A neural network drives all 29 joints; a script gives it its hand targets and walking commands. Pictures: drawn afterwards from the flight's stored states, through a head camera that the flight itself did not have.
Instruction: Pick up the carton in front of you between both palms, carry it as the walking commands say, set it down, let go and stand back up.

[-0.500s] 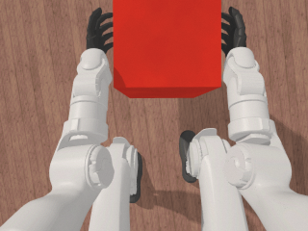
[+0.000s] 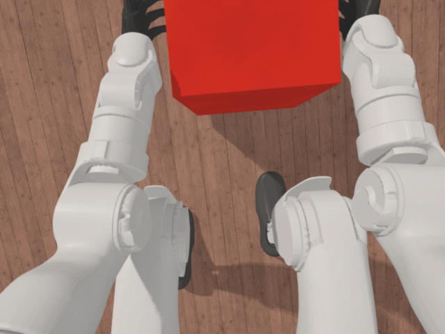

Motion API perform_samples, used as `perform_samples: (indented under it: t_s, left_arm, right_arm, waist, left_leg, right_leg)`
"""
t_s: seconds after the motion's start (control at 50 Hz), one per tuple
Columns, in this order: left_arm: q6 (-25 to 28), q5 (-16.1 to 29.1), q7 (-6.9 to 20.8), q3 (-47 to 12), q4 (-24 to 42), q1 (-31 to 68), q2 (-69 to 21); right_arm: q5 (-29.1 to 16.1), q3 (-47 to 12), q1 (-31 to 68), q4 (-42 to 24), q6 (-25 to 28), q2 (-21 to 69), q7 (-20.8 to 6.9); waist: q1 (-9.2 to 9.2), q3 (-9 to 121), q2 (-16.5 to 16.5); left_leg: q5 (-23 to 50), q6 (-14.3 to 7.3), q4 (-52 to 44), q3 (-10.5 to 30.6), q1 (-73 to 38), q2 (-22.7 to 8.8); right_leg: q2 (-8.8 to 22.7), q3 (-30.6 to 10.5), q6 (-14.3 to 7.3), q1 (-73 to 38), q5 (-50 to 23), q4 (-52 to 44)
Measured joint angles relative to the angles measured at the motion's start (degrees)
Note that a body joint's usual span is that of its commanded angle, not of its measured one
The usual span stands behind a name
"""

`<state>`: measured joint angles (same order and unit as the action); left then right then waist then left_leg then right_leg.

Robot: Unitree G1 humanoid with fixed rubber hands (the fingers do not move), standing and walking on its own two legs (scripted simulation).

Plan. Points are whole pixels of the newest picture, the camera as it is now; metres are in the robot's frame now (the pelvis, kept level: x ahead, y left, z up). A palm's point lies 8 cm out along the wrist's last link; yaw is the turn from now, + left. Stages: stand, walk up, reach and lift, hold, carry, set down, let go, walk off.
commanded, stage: set down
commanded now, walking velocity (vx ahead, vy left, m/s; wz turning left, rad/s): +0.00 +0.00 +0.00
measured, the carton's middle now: (245, 42) +0.53 -0.08 -0.23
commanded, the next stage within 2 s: none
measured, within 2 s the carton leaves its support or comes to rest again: rests again in 0.92 s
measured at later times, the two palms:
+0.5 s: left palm (140, 38) +0.53 +0.08 -0.17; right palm (354, 28) +0.52 -0.23 -0.16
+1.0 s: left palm (128, 51) +0.53 +0.11 -0.20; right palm (353, 47) +0.50 -0.24 -0.20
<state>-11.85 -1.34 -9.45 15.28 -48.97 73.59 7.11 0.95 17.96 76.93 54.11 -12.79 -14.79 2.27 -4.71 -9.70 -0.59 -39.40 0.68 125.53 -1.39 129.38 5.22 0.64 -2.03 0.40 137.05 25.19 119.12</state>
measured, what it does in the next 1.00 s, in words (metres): stands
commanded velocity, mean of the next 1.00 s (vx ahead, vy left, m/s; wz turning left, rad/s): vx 0.00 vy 0.00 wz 0.00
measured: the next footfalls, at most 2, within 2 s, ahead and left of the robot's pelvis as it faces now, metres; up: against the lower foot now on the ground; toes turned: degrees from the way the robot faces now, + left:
none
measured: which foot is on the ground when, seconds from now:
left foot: down 0.00-1.00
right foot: down 0.00-1.00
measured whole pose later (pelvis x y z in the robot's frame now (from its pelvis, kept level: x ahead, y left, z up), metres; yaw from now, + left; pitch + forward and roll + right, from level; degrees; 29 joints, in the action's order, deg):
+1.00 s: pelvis -0.01 +0.00 -0.01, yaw +0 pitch +36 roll +0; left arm -5.4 0.5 -5.5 9.8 -61.5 82.1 14.2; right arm -3.1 18.1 83.2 71.6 -1.5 -22.1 1.7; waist -3.3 -22.4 0.0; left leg -38.3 1.3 128.5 -0.1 126.6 6.4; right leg 1.6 -0.9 0.4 133.0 24.5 121.3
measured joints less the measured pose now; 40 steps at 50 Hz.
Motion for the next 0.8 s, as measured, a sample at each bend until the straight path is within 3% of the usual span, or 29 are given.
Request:
perform_samples:
  t_s: [0.24, 0.38, 0.8]
  left_arm:
    - [0.6, -0.5, 2.0, 0.5, -3.5, 2.7, 1.0]
    - [0.9, -2.5, 3.9, 1.6, -4.0, 4.6, 0.4]
    - [2.5, -7.5, 8.6, 5.2, -5.8, 7.7, 0.4]
  right_arm:
    - [0.7, 0.8, 2.8, 5.1, 1.8, -1.2, -0.7]
    - [1.1, 2.3, 3.7, 6.7, 2.7, -2.9, -2.6]
    - [4.0, 6.7, 5.7, 8.7, 3.7, -4.2, -5.8]
  waist:
    - [0.24, -2.2, -0.1]
    - [0.79, -4.2, 0.0]
    - [1.33, -8.2, 0.2]
  left_leg:
    - [1.3, 0.5, 0.9, 0.8, 0.8, 0.9]
    - [1.8, 0.6, 1.7, 1.1, 0.8, 1.2]
    - [1.5, 0.3, 3.0, 1.2, -0.9, 1.2]
  right_leg:
    - [0.9, 0.6, -0.5, 0.1, -0.7, 0.7]
    - [1.1, 1.0, -0.5, -0.3, -1.1, 1.2]
    - [0.9, 1.1, -0.2, -2.2, -1.0, 2.1]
